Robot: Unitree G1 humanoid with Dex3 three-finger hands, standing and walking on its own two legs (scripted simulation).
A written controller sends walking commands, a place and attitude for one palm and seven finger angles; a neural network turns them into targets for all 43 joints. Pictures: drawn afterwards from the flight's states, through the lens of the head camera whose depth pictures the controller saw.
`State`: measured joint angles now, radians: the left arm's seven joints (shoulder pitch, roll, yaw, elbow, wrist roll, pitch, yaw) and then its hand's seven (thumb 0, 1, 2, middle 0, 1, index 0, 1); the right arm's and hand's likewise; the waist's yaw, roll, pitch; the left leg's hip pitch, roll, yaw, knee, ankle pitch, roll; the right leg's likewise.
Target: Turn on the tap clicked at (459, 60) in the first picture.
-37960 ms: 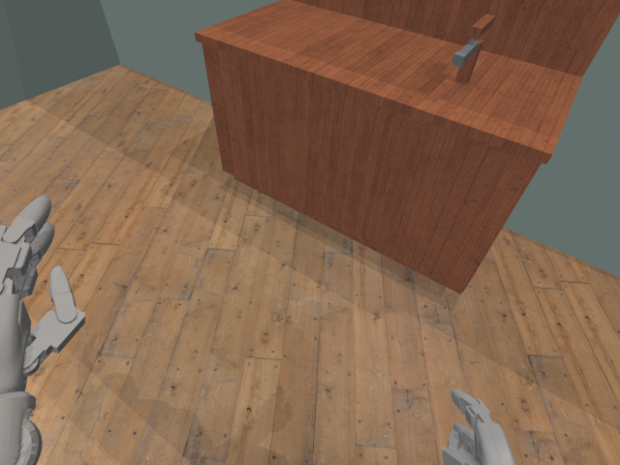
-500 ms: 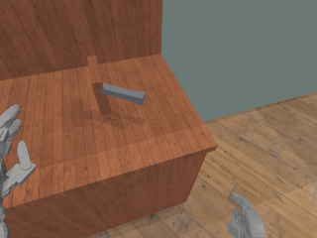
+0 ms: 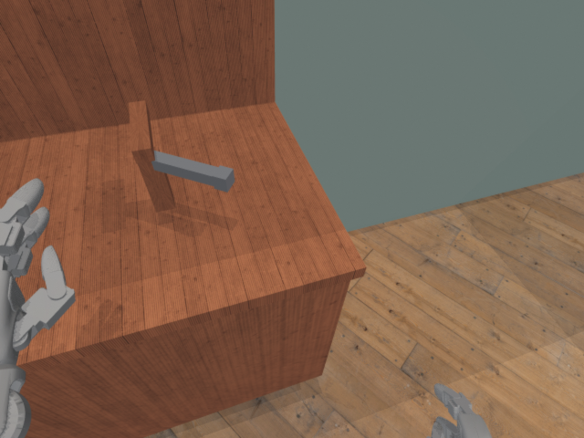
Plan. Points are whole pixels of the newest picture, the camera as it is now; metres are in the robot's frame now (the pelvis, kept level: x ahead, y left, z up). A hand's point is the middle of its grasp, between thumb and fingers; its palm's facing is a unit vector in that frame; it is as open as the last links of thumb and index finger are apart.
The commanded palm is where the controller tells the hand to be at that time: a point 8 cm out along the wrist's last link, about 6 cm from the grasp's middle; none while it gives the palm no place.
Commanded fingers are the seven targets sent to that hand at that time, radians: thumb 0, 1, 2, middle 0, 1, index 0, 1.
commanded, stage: shuffle to correct the standing spot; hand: left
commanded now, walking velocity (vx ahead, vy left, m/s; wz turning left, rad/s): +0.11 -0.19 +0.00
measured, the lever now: (223, 178) +0.48 +0.15 +0.08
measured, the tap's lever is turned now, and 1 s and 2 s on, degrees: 53 53 53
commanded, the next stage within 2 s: come to a stop and stand still in 1.54 s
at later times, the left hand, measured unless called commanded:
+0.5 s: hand (103, 274) +0.24 +0.21 +0.17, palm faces +0.45 -0.82 -0.36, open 7.4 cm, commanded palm +0.19 +0.23 +0.18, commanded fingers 0.00 0.90 0.90 -0.20 -0.30 -0.20 -0.30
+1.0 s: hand (195, 272) +0.26 +0.13 +0.16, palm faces +0.51 -0.83 -0.23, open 7.4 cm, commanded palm +0.19 +0.14 +0.18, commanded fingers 0.00 0.90 0.90 -0.20 -0.30 -0.20 -0.30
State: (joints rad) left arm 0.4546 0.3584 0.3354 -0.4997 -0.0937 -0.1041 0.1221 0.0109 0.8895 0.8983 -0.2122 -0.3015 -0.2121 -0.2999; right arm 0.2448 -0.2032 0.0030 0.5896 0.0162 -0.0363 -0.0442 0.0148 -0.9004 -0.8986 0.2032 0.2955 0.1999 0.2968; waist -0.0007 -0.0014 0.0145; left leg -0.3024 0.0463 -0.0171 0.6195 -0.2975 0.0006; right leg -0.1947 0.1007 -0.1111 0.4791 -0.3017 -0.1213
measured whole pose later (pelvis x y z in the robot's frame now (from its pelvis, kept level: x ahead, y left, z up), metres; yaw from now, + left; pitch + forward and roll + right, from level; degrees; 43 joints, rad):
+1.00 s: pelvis +0.03 -0.14 -0.01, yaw +1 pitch -3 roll +0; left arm 0.30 0.29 0.37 -0.41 -0.05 -0.12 0.15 0.01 0.89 0.90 -0.20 -0.30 -0.21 -0.30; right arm 0.23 -0.19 0.00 0.63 0.02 -0.04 -0.04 0.02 -0.90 -0.90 0.20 0.30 0.20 0.30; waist 0.03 -0.05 0.04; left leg -0.29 0.02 0.05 0.67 -0.33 0.01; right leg -0.31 -0.02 -0.02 0.79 -0.41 0.00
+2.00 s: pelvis +0.09 -0.16 +0.01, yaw +0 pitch -2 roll +0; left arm 0.38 0.34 0.29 -0.52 -0.05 -0.11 0.15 0.02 0.89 0.90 -0.21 -0.30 -0.21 -0.30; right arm 0.18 -0.15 0.05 0.57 0.01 -0.06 -0.05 0.02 -0.90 -0.90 0.20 0.30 0.20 0.30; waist 0.06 -0.05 0.10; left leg -0.23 -0.01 0.04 0.47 -0.21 0.02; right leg -0.16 -0.02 -0.05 0.49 -0.29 0.00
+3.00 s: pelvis +0.08 -0.14 +0.01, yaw -1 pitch -1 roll -1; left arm 0.42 0.39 0.34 -0.44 -0.04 -0.18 0.08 0.01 0.88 0.90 -0.22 -0.30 -0.22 -0.30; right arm 0.22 -0.18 0.03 0.56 0.00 -0.10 -0.05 0.02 -0.90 -0.90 0.20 0.30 0.20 0.30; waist 0.03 -0.05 0.06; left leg -0.28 0.00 0.06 0.49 -0.20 0.05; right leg -0.19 -0.01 -0.02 0.44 -0.24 0.02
